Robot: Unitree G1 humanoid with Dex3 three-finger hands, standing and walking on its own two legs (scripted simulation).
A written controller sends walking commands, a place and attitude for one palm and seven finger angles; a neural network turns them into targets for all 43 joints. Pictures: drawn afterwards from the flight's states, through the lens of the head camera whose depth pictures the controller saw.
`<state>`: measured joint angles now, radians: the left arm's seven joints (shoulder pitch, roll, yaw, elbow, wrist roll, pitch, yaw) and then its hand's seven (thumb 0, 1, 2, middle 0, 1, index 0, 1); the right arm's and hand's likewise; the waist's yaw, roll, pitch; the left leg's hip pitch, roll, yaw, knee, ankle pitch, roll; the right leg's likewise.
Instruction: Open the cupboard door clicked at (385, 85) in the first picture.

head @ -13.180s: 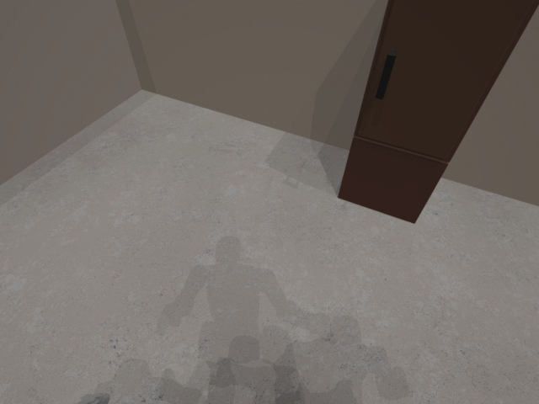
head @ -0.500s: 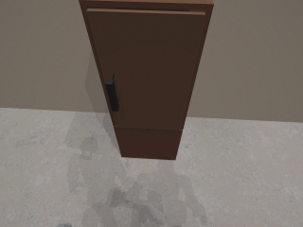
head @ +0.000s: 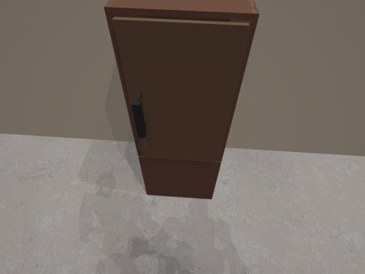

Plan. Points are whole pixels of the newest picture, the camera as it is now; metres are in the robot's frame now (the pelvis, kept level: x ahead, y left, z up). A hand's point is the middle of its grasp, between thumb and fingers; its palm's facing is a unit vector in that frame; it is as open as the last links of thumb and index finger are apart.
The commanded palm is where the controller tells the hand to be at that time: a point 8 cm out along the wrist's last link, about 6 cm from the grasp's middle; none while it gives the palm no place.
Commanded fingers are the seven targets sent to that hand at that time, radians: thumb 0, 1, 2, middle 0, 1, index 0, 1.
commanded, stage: shuffle to correct the standing spot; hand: left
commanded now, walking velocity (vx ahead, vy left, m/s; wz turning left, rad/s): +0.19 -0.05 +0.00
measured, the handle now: (140, 115) +0.61 +0.19 -0.05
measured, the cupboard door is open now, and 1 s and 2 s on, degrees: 0 0 0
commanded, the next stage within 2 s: come to a stop and stand still in 0.06 s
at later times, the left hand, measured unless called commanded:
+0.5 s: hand out of the picture +0.03 +0.20 -0.18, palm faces -0.03 -0.98 -0.21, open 16.5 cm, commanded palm none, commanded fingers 0.00 -0.50 0.30 -0.15 -0.30 -0.15 -0.30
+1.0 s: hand out of the picture +0.00 +0.14 -0.17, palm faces -0.01 -0.99 -0.17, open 16.6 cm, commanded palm none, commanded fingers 0.00 -0.50 0.30 -0.15 -0.30 -0.15 -0.30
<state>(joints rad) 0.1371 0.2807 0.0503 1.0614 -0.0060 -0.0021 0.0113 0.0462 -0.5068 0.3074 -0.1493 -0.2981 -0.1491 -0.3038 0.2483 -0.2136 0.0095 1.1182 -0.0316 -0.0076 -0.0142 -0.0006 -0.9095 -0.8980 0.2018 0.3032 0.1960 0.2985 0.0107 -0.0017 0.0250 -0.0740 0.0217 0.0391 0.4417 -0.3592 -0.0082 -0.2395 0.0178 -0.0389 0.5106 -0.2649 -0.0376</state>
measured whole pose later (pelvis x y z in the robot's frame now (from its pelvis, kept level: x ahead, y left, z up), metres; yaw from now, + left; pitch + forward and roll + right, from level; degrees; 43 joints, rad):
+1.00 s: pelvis +0.03 -0.03 +0.00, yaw -1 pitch -1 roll +1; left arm 0.31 0.17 -0.04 1.15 0.02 0.00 0.01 -0.09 -0.55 0.28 -0.15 -0.30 -0.15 -0.30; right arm 0.23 -0.15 0.00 1.14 -0.01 0.00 -0.03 0.00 -0.93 -0.90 0.20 0.30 0.20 0.30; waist 0.03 -0.02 0.06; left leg -0.15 0.05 0.04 0.43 -0.26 -0.04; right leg -0.21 0.01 -0.09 0.46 -0.24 -0.05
